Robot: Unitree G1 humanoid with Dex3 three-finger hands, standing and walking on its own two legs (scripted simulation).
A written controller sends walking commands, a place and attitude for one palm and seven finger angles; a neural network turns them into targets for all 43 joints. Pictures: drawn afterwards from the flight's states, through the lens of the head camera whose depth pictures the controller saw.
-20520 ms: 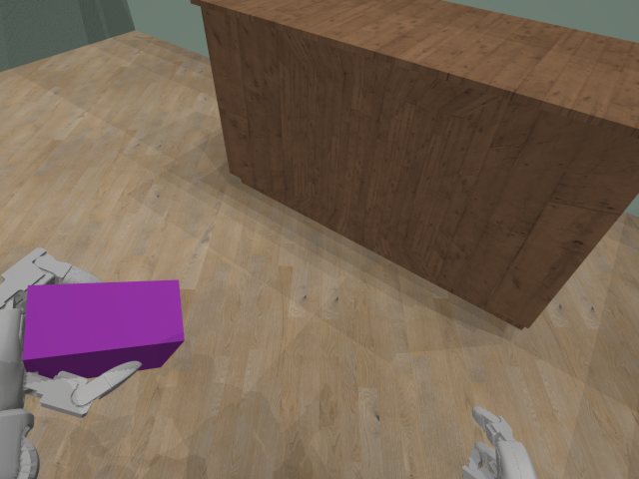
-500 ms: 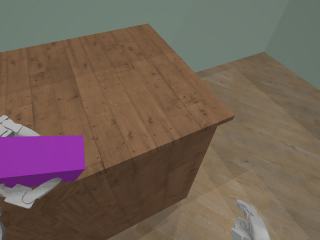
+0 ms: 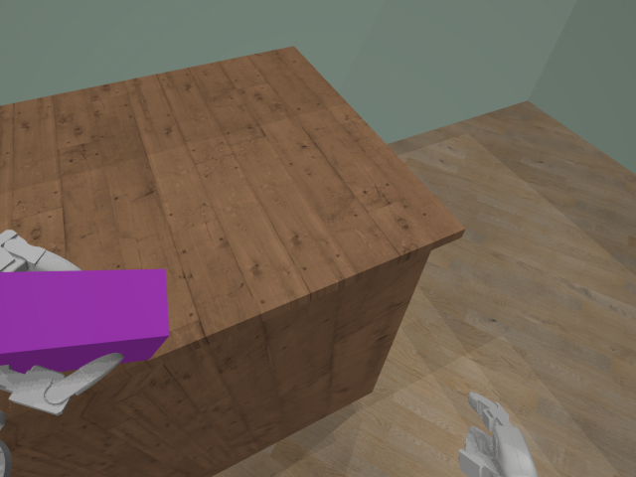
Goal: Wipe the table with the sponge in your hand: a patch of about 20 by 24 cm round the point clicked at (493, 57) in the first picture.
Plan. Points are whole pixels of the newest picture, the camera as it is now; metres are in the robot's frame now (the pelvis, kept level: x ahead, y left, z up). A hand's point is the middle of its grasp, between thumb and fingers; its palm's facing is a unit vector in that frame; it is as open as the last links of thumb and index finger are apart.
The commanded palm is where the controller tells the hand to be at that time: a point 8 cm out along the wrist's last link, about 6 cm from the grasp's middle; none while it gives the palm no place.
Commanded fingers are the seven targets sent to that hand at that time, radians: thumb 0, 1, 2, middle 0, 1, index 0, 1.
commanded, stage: shuffle to correct the standing spot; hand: left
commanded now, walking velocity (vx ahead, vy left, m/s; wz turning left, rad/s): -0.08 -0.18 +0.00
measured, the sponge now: (110, 322) +0.23 +0.21 +0.15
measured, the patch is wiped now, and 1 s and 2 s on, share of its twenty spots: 0.00 0.00 0.00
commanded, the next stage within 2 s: come to a stop and stand still in 0.18 s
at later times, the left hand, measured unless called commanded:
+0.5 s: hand (32, 297) +0.23 +0.27 +0.18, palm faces +0.38 -0.80 -0.46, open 10.2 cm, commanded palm +0.15 +0.28 +0.18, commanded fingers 0.00 0.10 1.30 -1.20 -1.60 -1.20 -1.60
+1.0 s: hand out of the picture +0.22 +0.31 +0.17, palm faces +0.34 -0.89 -0.31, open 10.2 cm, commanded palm +0.17 +0.34 +0.18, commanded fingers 0.00 0.10 1.30 -1.20 -1.60 -1.20 -1.60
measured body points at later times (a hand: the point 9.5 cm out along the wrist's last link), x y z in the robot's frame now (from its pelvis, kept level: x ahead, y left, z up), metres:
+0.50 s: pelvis -0.02 +0.01 +0.00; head +0.02 -0.01 +0.45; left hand +0.21 +0.31 +0.20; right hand +0.15 -0.24 -0.08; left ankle +0.02 +0.14 -0.73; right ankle +0.01 -0.05 -0.73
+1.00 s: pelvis -0.01 +0.07 +0.01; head +0.00 +0.10 +0.46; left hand +0.20 +0.35 +0.19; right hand +0.16 -0.15 -0.06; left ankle +0.01 +0.14 -0.73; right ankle +0.01 -0.04 -0.73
